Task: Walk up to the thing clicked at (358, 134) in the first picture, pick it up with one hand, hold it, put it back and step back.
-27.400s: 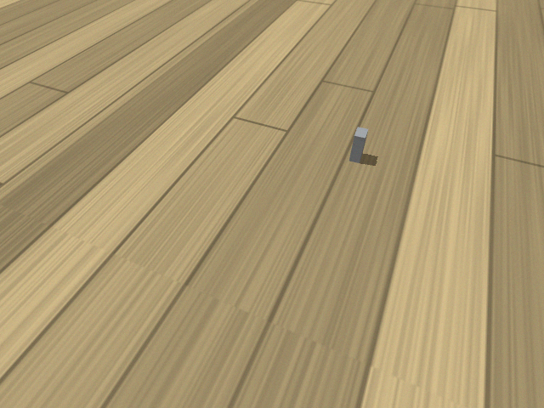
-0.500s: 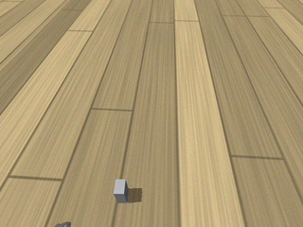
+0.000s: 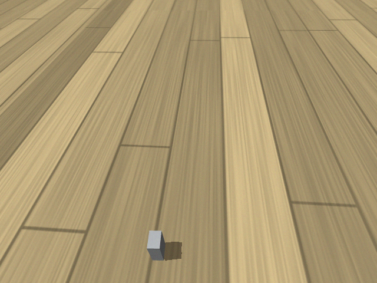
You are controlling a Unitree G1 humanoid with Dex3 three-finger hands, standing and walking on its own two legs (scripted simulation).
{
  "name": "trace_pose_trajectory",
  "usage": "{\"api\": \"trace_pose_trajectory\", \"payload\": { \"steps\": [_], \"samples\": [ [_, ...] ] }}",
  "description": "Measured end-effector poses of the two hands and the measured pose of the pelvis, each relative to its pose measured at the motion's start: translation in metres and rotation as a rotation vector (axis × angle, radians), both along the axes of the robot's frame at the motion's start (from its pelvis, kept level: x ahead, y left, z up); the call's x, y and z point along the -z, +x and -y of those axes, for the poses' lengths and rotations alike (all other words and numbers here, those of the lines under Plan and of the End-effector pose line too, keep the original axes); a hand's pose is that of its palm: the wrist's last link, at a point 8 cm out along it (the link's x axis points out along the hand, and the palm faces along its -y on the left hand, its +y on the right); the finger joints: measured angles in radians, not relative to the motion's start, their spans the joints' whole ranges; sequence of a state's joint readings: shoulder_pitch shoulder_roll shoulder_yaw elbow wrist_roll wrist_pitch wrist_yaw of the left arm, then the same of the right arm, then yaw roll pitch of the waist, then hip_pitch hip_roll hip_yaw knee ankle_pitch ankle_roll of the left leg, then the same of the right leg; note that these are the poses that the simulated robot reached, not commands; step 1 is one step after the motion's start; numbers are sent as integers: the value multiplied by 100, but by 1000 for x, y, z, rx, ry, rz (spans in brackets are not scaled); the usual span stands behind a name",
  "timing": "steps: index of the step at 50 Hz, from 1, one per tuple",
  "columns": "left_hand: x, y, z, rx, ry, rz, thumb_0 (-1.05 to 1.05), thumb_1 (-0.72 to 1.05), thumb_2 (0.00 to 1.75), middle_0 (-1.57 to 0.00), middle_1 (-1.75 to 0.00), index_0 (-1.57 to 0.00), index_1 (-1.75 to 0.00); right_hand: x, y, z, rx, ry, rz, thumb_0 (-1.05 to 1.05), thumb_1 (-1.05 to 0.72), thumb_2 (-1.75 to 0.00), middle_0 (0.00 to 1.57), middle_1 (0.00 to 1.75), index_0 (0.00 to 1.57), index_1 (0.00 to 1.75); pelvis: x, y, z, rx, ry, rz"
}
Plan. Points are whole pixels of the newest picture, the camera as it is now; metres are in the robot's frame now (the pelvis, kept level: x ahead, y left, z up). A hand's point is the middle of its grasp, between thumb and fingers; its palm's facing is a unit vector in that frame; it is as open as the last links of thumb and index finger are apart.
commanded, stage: stand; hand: left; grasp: from the side
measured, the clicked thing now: (156, 245) +0.43 +0.22 -0.69
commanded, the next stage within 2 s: step back in 1.38 s
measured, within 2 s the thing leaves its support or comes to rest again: neither
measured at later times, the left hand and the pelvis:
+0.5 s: hand out of the picture +0.06 +0.24 -0.16, palm faces -0.01 -0.94 -0.34, open 7.4 cm; pelvis +0.00 -0.01 +0.00, yaw +0 degrees
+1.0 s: hand out of the picture +0.10 +0.23 -0.15, palm faces -0.02 -0.94 -0.34, open 7.4 cm; pelvis +0.02 -0.01 +0.00, yaw -1 degrees
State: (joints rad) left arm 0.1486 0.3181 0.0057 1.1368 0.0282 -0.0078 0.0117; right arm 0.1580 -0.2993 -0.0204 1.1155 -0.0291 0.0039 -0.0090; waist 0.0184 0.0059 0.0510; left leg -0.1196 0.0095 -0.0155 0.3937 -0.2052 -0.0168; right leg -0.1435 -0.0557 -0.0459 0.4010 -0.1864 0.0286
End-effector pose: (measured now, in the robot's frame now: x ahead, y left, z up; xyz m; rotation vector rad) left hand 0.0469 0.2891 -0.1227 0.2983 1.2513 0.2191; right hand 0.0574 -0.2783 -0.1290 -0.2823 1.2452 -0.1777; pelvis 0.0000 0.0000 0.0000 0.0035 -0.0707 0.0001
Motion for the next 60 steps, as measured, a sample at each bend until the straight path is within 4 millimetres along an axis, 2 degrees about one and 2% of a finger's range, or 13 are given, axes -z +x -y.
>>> {"api": "trace_pose_trajectory", "payload": {
  "steps": [18, 60],
  "samples": [
    [-2, 4, 6, 1, 0, -18, 1, 90, 90, -21, -30, -20, -30, -3, -7, 18, 13, -18, -38, 1, -90, -90, 20, 30, 21, 30, -2, 1, 8, 3, -2, -8],
    [-7, 52, 12, 26, -2, 10, 1, 90, 90, -20, -30, -20, -30, -7, 31, 28, 17, -24, -10, 0, -90, -90, 20, 30, 21, 30, -4, 27, 14, 17, -2, -37]
  ]
}}
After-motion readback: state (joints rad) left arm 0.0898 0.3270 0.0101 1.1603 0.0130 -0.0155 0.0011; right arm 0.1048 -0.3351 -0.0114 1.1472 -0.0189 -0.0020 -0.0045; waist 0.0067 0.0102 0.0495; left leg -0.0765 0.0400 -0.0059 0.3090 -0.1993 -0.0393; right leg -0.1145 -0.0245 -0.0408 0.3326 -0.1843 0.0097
